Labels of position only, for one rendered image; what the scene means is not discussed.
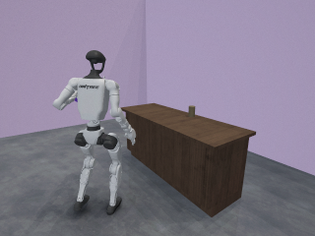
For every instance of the table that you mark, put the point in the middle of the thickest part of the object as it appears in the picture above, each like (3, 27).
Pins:
(202, 158)

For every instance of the robot right upper arm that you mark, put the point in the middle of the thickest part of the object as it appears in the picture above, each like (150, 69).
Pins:
(114, 97)

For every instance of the robot left forearm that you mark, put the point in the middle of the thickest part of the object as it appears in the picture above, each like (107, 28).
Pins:
(71, 99)

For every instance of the robot left upper arm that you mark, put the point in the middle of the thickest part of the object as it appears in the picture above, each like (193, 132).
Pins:
(66, 93)

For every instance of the right robot hand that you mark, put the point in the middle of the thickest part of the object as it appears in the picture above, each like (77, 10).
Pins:
(131, 136)

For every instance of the robot right forearm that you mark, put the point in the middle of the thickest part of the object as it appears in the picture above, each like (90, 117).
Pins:
(127, 128)

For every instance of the robot right foot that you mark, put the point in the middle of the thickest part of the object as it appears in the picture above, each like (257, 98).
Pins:
(111, 208)

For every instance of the robot left foot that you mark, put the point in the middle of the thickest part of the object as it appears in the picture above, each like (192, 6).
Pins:
(78, 205)

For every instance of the robot foot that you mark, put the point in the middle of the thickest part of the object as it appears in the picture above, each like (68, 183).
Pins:
(111, 208)
(78, 205)

